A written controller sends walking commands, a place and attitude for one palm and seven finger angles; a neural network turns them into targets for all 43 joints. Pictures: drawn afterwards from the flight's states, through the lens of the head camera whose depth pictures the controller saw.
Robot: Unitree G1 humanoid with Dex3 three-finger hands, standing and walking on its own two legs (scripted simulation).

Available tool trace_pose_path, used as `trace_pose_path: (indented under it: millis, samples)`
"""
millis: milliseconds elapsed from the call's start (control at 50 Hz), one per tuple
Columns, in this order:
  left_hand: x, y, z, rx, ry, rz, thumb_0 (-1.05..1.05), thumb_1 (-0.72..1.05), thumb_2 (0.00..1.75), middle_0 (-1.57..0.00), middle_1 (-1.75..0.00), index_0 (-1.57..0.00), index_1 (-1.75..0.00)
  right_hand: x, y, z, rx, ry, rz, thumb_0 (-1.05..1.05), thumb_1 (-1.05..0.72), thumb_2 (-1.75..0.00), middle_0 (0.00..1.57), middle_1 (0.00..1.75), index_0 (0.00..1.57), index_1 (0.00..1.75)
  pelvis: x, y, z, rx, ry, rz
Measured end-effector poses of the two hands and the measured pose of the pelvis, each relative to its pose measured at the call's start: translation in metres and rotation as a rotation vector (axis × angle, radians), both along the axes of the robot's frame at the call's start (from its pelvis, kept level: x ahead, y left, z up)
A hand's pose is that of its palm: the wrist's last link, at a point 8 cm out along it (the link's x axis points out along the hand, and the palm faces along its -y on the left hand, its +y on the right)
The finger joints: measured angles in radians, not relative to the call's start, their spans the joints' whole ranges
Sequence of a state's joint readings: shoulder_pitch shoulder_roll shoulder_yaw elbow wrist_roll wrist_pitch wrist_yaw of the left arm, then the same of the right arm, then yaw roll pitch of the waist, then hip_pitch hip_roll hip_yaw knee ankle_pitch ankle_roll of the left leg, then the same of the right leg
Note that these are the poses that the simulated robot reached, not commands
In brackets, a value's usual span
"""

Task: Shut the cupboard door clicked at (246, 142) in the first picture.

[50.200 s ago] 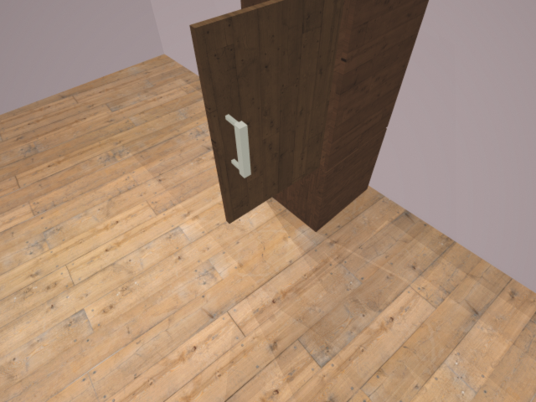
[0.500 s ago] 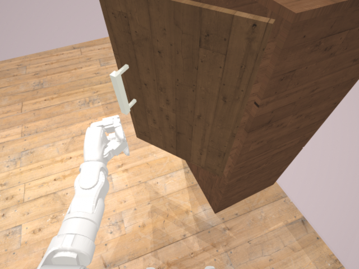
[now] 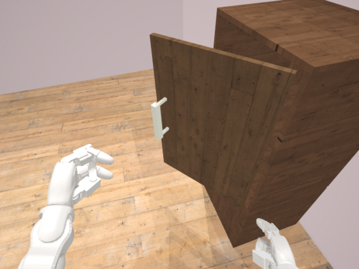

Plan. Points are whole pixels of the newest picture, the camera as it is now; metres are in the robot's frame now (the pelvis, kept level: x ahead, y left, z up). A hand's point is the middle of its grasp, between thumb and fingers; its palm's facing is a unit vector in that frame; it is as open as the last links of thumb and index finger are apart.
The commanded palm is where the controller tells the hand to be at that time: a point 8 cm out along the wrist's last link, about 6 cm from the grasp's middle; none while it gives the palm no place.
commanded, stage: draw the hand back to the body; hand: left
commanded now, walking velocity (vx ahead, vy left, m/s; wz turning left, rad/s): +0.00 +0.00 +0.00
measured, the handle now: (161, 119) +0.61 +0.13 -0.03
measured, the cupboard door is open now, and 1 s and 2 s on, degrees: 36 36 36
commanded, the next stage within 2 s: step back with the hand held close in 0.72 s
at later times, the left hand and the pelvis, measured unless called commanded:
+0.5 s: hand (21, 198) +0.18 +0.28 +0.17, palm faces +0.48 -0.77 -0.41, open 7.1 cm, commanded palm +0.14 +0.30 +0.18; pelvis +0.00 +0.00 +0.01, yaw +0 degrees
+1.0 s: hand (40, 193) +0.19 +0.26 +0.16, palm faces +0.43 -0.79 -0.44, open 7.4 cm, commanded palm +0.14 +0.29 +0.18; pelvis +0.00 -0.01 +0.00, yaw +0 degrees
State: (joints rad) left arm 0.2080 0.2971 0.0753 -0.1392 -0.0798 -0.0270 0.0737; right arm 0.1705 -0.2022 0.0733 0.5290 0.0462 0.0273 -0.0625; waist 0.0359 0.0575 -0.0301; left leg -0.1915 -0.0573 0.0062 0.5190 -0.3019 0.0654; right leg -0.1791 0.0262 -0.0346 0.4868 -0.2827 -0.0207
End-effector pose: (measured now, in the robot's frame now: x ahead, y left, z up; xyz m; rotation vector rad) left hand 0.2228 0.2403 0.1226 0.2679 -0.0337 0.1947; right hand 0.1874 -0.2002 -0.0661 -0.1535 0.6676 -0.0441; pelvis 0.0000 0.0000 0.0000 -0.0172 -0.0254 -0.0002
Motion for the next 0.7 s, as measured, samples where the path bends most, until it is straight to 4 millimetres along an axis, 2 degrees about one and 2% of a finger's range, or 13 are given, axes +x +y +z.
trace_pose_path:
  millis: [160,360,420,500,600,700]
  samples:
    - [-0.034,0.031,0.025,0.074,-0.027,0.104,0.01,0.90,0.90,-0.69,-0.83,-0.68,-0.83,-0.004,0.009,-0.005,-0.001,0.024,0.033,0.01,-0.91,-0.90,0.20,0.30,0.20,0.30,0.003,0.007,0.004,0.000,-0.025,0.003]
    - [-0.074,0.065,0.065,0.221,-0.102,0.230,0.01,0.89,0.90,-0.42,-0.53,-0.41,-0.53,-0.016,-0.005,-0.009,-0.016,0.035,0.007,0.02,-0.91,-0.90,0.20,0.30,0.20,0.30,0.003,0.006,0.006,-0.001,-0.036,0.000]
    - [-0.084,0.071,0.071,0.250,-0.116,0.265,0.01,0.89,0.90,-0.34,-0.45,-0.34,-0.45,-0.018,-0.010,-0.009,-0.022,0.032,0.003,0.02,-0.91,-0.90,0.20,0.30,0.20,0.30,0.001,0.005,0.006,0.000,-0.038,0.002]
    - [-0.088,0.070,0.061,0.214,-0.098,0.292,0.01,0.89,0.90,-0.27,-0.37,-0.27,-0.38,-0.019,-0.016,-0.010,-0.033,0.031,0.005,0.02,-0.91,-0.90,0.20,0.30,0.20,0.30,-0.003,0.003,0.006,0.003,-0.040,0.006]
    - [-0.082,0.057,0.047,0.160,-0.074,0.265,0.01,0.89,0.90,-0.23,-0.33,-0.23,-0.33,-0.021,-0.023,-0.008,-0.048,0.022,-0.001,0.02,-0.91,-0.90,0.20,0.30,0.20,0.30,-0.005,-0.001,0.006,0.006,-0.040,0.005]
    - [-0.079,0.049,0.055,0.181,-0.112,0.230,0.01,0.89,0.90,-0.22,-0.31,-0.21,-0.31,-0.020,-0.027,-0.003,-0.048,-0.006,-0.014,0.02,-0.91,-0.90,0.20,0.30,0.20,0.30,-0.003,-0.007,0.006,0.006,-0.044,-0.002]
